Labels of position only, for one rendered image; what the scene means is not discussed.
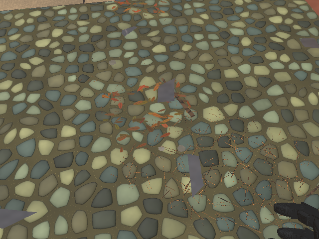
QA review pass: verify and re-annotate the right robot hand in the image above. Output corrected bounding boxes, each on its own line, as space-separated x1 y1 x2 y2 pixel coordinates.
268 202 319 239

